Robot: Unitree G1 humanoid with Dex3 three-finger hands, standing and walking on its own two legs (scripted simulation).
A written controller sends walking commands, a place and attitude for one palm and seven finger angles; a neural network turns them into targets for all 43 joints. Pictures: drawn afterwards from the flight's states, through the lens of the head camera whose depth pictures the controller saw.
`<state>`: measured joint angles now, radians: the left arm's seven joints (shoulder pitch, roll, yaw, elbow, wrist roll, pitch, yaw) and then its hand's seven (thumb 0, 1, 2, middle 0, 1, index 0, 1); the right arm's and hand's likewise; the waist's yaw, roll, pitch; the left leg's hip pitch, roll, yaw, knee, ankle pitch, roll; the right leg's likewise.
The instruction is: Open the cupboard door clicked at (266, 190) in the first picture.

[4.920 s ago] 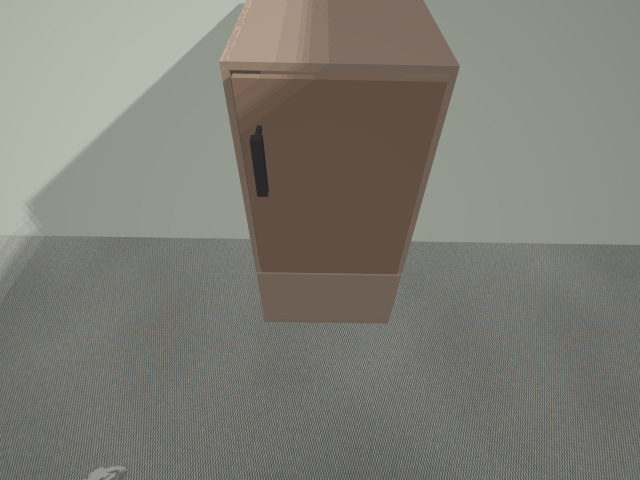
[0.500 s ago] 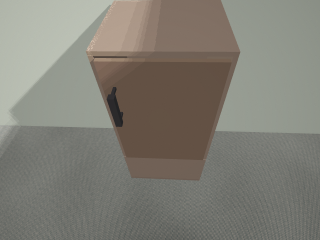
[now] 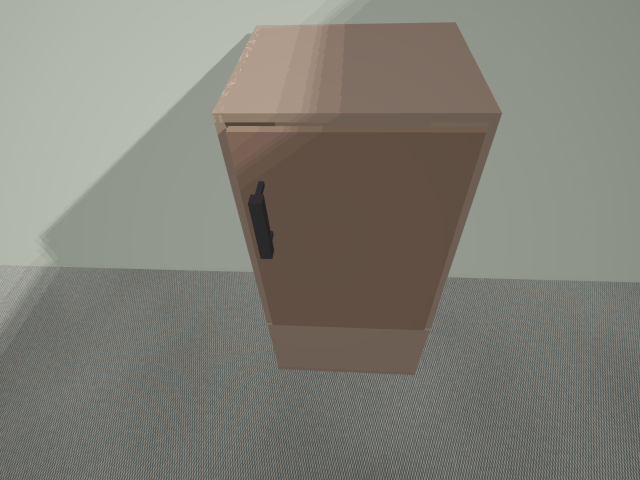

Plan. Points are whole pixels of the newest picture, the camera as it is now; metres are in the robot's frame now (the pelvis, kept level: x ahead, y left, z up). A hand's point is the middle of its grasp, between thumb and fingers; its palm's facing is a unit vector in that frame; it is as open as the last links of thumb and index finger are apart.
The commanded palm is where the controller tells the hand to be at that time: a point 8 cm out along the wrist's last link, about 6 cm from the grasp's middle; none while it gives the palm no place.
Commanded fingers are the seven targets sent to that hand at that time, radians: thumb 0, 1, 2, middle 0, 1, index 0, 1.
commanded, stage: come to a stop and stand still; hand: left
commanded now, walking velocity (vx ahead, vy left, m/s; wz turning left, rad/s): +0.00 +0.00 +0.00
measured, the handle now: (263, 220) +0.55 +0.14 -0.02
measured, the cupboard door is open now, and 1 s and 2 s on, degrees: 0 0 0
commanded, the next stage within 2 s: look again from close up in 1.38 s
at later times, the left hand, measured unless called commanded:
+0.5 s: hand out of the picture +0.06 +0.22 -0.17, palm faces -0.03 -0.98 -0.21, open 7.4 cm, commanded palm none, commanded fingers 0.00 0.90 0.90 -0.20 -0.30 -0.20 -0.30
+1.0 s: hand out of the picture +0.07 +0.21 -0.17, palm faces -0.02 -0.97 -0.22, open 7.4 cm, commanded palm none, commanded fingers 0.00 0.90 0.90 -0.20 -0.30 -0.20 -0.30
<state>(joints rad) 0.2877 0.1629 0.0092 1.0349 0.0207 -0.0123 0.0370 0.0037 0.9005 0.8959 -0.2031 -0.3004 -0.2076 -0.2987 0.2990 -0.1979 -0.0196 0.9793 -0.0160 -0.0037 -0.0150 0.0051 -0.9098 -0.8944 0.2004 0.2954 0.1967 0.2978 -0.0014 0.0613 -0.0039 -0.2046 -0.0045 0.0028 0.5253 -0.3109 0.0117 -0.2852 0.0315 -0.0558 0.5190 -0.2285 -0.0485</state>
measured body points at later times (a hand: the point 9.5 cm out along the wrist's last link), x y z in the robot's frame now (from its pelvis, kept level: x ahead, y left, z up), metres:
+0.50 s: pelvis +0.02 +0.04 +0.01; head +0.03 +0.03 +0.45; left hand +0.06 +0.27 -0.15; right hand +0.02 -0.20 -0.15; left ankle -0.02 +0.11 -0.73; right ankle +0.03 -0.09 -0.73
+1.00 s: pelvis +0.03 +0.02 +0.01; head +0.05 +0.02 +0.46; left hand +0.07 +0.26 -0.15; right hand +0.06 -0.22 -0.15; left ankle -0.02 +0.11 -0.73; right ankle +0.03 -0.09 -0.73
